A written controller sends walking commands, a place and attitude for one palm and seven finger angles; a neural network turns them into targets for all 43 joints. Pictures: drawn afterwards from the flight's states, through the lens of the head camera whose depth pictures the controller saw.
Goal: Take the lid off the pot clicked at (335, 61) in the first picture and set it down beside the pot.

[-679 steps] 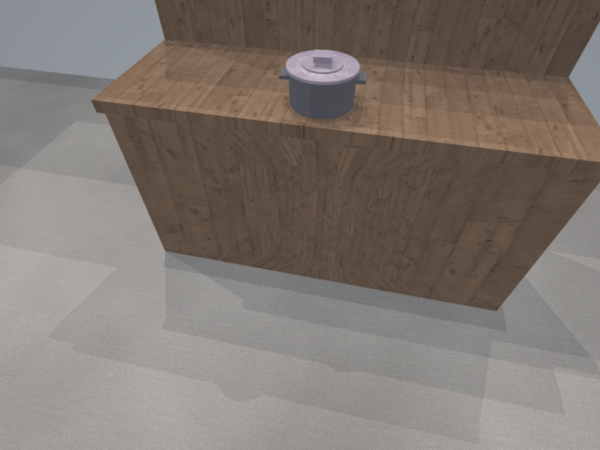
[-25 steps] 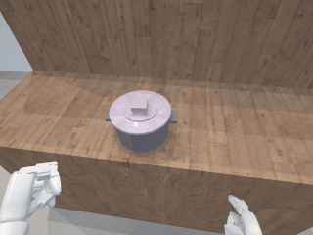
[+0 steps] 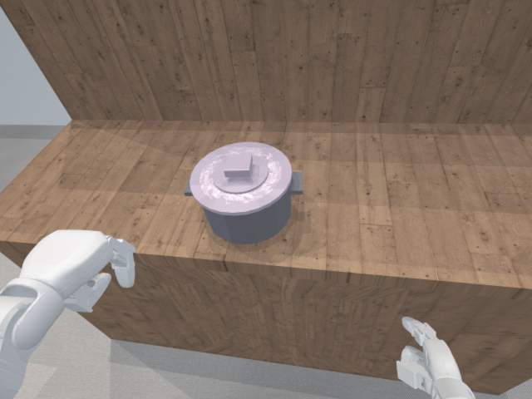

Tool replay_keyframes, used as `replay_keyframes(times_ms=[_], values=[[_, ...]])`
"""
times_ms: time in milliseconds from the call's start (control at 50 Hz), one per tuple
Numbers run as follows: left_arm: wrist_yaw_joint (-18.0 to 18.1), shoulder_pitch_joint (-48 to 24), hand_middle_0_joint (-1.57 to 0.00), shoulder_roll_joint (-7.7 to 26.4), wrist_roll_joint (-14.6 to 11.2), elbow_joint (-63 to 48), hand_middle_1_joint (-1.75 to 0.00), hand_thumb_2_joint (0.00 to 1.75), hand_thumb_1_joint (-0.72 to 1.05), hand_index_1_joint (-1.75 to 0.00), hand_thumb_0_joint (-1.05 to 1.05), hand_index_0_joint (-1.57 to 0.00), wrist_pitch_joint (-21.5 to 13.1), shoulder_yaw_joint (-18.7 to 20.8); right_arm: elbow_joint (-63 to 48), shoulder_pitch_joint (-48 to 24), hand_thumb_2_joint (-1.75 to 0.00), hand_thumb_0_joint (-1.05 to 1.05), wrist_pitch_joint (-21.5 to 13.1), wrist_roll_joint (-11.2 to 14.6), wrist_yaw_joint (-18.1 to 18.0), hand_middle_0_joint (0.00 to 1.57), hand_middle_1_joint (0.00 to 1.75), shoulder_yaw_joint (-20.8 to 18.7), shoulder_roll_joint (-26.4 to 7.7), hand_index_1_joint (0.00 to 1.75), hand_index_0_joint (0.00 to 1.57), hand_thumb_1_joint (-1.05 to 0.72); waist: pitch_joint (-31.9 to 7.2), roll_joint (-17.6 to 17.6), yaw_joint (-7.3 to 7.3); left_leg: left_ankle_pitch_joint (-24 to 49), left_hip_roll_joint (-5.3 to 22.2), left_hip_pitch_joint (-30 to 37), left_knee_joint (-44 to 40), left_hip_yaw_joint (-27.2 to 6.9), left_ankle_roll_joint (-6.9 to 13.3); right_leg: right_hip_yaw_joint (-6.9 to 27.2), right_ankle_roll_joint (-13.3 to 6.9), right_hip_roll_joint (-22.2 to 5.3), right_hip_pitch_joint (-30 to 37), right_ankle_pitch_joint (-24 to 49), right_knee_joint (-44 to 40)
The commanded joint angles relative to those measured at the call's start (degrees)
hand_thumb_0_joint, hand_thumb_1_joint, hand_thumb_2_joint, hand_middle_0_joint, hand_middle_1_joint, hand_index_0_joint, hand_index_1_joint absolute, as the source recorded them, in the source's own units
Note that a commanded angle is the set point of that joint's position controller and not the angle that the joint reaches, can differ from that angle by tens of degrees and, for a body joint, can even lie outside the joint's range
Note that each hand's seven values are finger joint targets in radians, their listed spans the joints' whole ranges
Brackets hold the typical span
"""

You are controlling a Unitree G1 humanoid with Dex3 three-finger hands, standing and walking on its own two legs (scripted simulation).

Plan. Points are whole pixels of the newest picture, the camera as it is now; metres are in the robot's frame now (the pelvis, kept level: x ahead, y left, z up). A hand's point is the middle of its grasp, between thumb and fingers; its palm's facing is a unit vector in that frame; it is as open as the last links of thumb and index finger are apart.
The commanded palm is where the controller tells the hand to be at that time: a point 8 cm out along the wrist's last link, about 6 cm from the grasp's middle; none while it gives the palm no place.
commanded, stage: reach forward and open the fingers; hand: left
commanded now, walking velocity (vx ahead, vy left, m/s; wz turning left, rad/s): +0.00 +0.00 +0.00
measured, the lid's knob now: (238, 165) +0.49 +0.11 +0.09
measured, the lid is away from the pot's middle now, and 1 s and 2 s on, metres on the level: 0.00 0.00 0.00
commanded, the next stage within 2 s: move the open hand above the knob in 0.56 s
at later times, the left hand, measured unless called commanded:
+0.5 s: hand (100, 245) +0.27 +0.26 +0.13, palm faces -0.16 +0.03 -0.99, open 9.9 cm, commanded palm +0.26 +0.26 +0.20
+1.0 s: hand (132, 210) +0.33 +0.23 +0.14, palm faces -0.19 -0.06 -0.98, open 10.2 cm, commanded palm +0.31 +0.22 +0.22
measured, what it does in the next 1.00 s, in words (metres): stands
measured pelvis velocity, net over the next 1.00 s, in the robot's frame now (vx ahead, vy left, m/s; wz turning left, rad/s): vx -0.01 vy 0.02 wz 0.01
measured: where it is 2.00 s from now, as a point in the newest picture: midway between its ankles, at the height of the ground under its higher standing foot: outside the picture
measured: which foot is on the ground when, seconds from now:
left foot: down 0.00-1.00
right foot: down 0.00-1.00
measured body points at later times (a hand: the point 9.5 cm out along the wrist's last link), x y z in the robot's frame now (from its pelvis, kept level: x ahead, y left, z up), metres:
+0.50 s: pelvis -0.01 +0.02 +0.00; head +0.00 -0.02 +0.45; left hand +0.27 +0.26 +0.19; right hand +0.20 -0.20 -0.10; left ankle +0.03 +0.10 -0.74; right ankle -0.01 -0.12 -0.74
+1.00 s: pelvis -0.01 +0.02 +0.00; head +0.01 -0.02 +0.45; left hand +0.33 +0.23 +0.19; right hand +0.20 -0.20 -0.10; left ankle +0.03 +0.10 -0.74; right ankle -0.01 -0.12 -0.74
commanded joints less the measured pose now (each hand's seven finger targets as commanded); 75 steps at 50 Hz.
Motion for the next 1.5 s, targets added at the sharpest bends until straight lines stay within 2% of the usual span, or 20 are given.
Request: replay_keyframes(times_ms=[0, 60, 140, 200, 320, 440, 500, 600, 700, 740, 800, 840, 900, 1020, 1100, 1200, 1300, 1340, 1400, 1480], values=[[1.38, -8.84, -0.96, 10.33, -1.38, -6.55, -0.51, 1.24, 0.06, -0.51, 0.00, -0.96, -0.21, 10.37, -9.91, -7.89, -0.90, 0.00, -2.48, 0.44, 1.02, 0.20, 0.30, -2.08, -5.32, 0.30, 0.20, -0.90, -8.15, -2.51, 0.46, 10.66, -0.48, 8.31, -3.13, -2.16, 0.46, 2.02, -0.53, 0.65, -2.98, 10.20, -5.88], [1.09, -12.70, -0.92, 8.48, -1.58, -8.93, -0.40, 1.27, -0.02, -0.40, 0.00, -0.92, 0.05, 6.01, -10.32, -7.71, -0.90, 0.00, -2.34, 0.45, 1.47, 0.20, 0.30, -2.55, -5.59, 0.30, 0.20, -0.90, -9.29, -3.77, -0.36, 8.00, -0.32, 8.17, -4.40, -1.90, 0.48, 1.49, 0.09, 0.14, -2.27, 7.64, -6.19], [2.15, -23.06, -0.87, 18.41, 2.18, -8.43, -0.26, 1.31, -0.14, -0.26, 0.00, -0.87, -0.52, 12.36, -8.66, -7.61, -0.90, 0.00, -2.84, 0.23, 0.78, 0.20, 0.30, -2.12, -5.80, 0.30, 0.20, -0.90, -13.30, -2.59, 0.53, 6.43, -0.16, 8.81, -4.79, -2.66, 0.68, 2.28, -0.46, 0.02, -0.67, 4.61, -5.78], [2.95, -22.99, -0.84, 19.47, 1.78, -5.22, -0.15, 1.34, -0.23, -0.15, 0.00, -0.84, 0.00, 15.31, -8.73, -7.72, -0.90, 0.00, -2.99, 0.41, 0.93, 0.20, 0.30, -2.00, -5.74, 0.30, 0.20, -0.90, -13.28, -1.76, 1.06, 8.31, -0.28, 9.23, -4.20, -3.21, 0.56, 2.45, -1.17, 0.58, -0.36, 6.36, -5.29], [-0.05, -23.61, -0.81, 6.04, -1.38, -3.75, -0.08, 1.38, -0.29, -0.08, 0.00, -0.81, 3.18, 1.49, -10.08, -8.33, -0.90, 0.00, -2.24, 1.25, 2.64, 0.20, 0.30, -2.23, -6.02, 0.30, 0.20, -0.90, -10.24, -4.03, -0.75, 6.08, 0.05, 8.23, -6.48, -3.03, 0.00, 0.47, -0.51, 0.76, -2.81, 4.68, -5.28], [0.52, -37.54, -0.82, 22.10, 4.31, -6.00, -0.08, 1.41, -0.31, -0.08, 0.00, -0.82, 2.16, 12.10, -8.29, -7.94, -0.90, 0.00, -3.32, 0.32, 1.09, 0.20, 0.30, -1.65, -5.54, 0.30, 0.20, -0.90, -16.59, -0.92, 0.72, 6.98, 0.59, 9.86, -6.21, -4.98, 0.28, 1.50, -1.40, 0.62, 0.09, 3.86, -3.57], [0.32, -34.71, -0.82, 17.89, 1.91, 2.67, -0.08, 1.41, -0.31, -0.08, 0.00, -0.82, 4.00, 11.80, -8.59, -6.93, -0.90, 0.00, -2.33, 1.06, 1.38, 0.20, 0.30, -1.62, -6.18, 0.30, 0.20, -0.90, -11.00, -2.25, 0.19, 6.48, 0.38, 8.18, -6.00, -4.67, -0.05, 0.84, -1.73, 1.45, -2.56, 3.65, -3.90], [-3.17, -31.48, -0.82, 3.31, -0.88, -1.37, -0.08, 1.44, -0.32, -0.08, 0.00, -0.82, 6.92, -2.25, -11.77, -9.05, -0.90, 0.00, -2.54, 1.86, 3.21, 0.20, 0.30, -1.93, -5.76, 0.30, 0.20, -0.90, -12.43, -2.15, -0.83, 7.08, 0.39, 10.29, -5.46, -4.85, -0.19, 0.65, -1.21, 1.23, -4.48, 5.14, -2.66], [-2.70, -44.91, -0.83, 19.37, 3.50, -2.99, -0.08, 1.46, -0.32, -0.08, 0.00, -0.83, 7.34, 7.83, -10.10, -8.26, -0.90, 0.00, -2.42, 1.04, 1.83, 0.20, 0.30, -1.36, -7.04, 0.30, 0.20, -0.90, -14.70, -3.28, -0.89, 4.23, 0.19, 9.21, -5.54, -5.14, 0.30, 1.35, -1.61, 1.55, -2.05, 3.10, -2.74], [-2.96, -53.63, -0.83, 21.47, 5.23, 0.89, -0.08, 1.46, -0.32, -0.08, 0.00, -0.83, 7.31, 7.73, -8.05, -8.05, -0.90, 0.00, -2.42, 0.86, 0.87, 0.20, 0.30, -0.97, -6.26, 0.30, 0.20, -0.90, -15.73, -2.98, -0.74, 5.60, -0.04, 8.76, -5.82, -5.21, 0.19, 1.06, -1.49, 0.87, -1.54, 3.34, -2.83], [-3.41, -52.62, -0.83, 14.96, 3.04, 1.97, -0.08, 1.46, -0.32, -0.08, 0.00, -0.83, 8.56, 3.73, -9.12, -7.60, -0.90, 0.00, -3.00, 1.35, 1.62, 0.20, 0.30, -1.23, -6.01, 0.30, 0.20, -0.90, -17.48, 1.26, -1.04, 9.40, -0.75, 11.63, -4.15, -5.77, 0.11, 1.11, -2.10, 1.24, -2.10, 6.47, -1.65], [-5.08, -49.97, -0.83, 4.66, 1.48, 2.26, -0.08, 1.46, -0.32, -0.08, 0.00, -0.83, 9.50, -5.65, -9.35, -8.25, -0.90, 0.00, -2.82, 1.49, 2.44, 0.20, 0.30, -1.30, -5.06, 0.30, 0.20, -0.90, -16.80, -0.72, -1.39, 11.15, -0.46, 12.60, -4.74, -5.76, -0.16, 0.35, -1.49, 0.86, -3.41, 7.71, -1.84], [-6.20, -41.58, -0.83, -1.01, 1.53, 7.38, -0.08, 1.46, -0.32, -0.08, 0.00, -0.83, 11.04, -9.07, -9.85, -7.51, -0.90, 0.00, -2.05, 2.11, 3.59, 0.20, 0.30, -1.79, -5.95, 0.30, 0.20, -0.90, -12.17, -5.91, -2.40, 6.68, -0.25, 9.82, -4.11, -4.89, 0.02, 0.22, -1.56, 1.55, -6.13, 5.74, -2.25], [-3.44, -66.47, -0.83, 18.06, 7.98, 0.45, -0.08, 1.46, -0.32, -0.08, 0.00, -0.83, 10.18, 1.93, -8.30, -8.46, -0.90, 0.00, -2.08, 0.89, 2.20, 0.20, 0.30, -0.40, -5.71, 0.30, 0.20, -0.90, -23.49, -0.43, -0.71, 11.77, -0.96, 12.07, -4.04, -5.21, 0.18, 1.31, -2.40, 1.12, 0.63, 8.50, -0.25], [-2.64, -59.12, -0.83, 9.64, 5.04, 11.74, -0.08, 1.46, -0.32, -0.08, 0.00, -0.83, 12.24, -1.13, -8.01, -6.06, -0.90, 0.00, -2.07, 1.64, 3.10, 0.20, 0.30, -1.06, -5.67, 0.30, 0.20, -0.90, -19.37, -1.75, -1.02, 13.48, -0.76, 10.69, -2.91, -4.69, -0.07, 0.70, -2.46, 1.25, -1.84, 10.33, 0.27], [-5.18, -50.66, -0.83, -6.35, 3.56, 11.13, -0.08, 1.46, -0.32, -0.08, 0.00, -0.83, 13.59, -14.81, -10.23, -8.20, -0.90, 0.00, -0.59, 2.67, 5.12, 0.20, 0.30, -1.55, -5.62, 0.30, 0.20, -0.90, -15.12, -8.62, -2.70, 10.72, -0.88, 8.68, -2.24, -2.53, 0.30, 0.41, -1.67, 0.98, -4.49, 10.84, -0.45], [-2.70, -72.41, -0.83, 15.26, 7.69, 0.74, -0.08, 1.46, -0.32, -0.08, 0.00, -0.83, 12.68, -0.81, -8.96, -8.18, -0.90, 0.00, -0.87, 1.44, 3.26, 0.20, 0.30, -1.18, -6.52, 0.30, 0.20, -0.90, -23.21, -4.05, -1.84, 12.79, -1.51, 11.00, -1.52, -3.59, 0.99, 2.22, -2.15, 0.71, 0.98, 13.65, 0.97], [-2.06, -74.66, -0.83, 15.49, 8.83, 7.23, -0.08, 1.46, -0.32, -0.08, 0.00, -0.83, 13.15, -0.36, -7.14, -6.47, -0.90, 0.00, -1.57, 1.41, 2.70, 0.20, 0.30, -0.59, -5.05, 0.30, 0.20, -0.90, -25.07, -4.02, -1.28, 17.28, -1.65, 11.14, -1.46, -3.45, 0.84, 2.08, -2.06, 0.71, 2.86, 17.67, 1.81], [-1.67, -64.02, -0.83, 7.30, 5.54, 20.37, -0.08, 1.46, -0.32, -0.08, 0.00, -0.83, 14.55, -3.46, -6.60, -5.17, -0.90, 0.00, -0.91, 2.32, 3.21, 0.20, 0.30, -0.81, -5.46, 0.30, 0.20, -0.90, -18.84, -7.85, -1.47, 14.80, -1.44, 7.47, -1.57, -2.22, 0.53, 1.65, -1.76, 0.68, 0.60, 16.76, 1.08], [-4.52, -57.38, -0.83, -8.19, 4.23, 15.58, -0.08, 1.46, -0.32, -0.08, 0.00, -0.83, 15.03, -17.42, -9.47, -8.66, -0.90, 0.00, 0.02, 2.96, 4.81, 0.20, 0.30, -1.05, -5.11, 0.30, 0.20, -0.90, -18.38, -9.00, -2.41, 14.47, -1.95, 7.74, -1.02, -0.41, 0.59, 1.46, -1.04, -0.11, -1.02, 19.08, 0.96]])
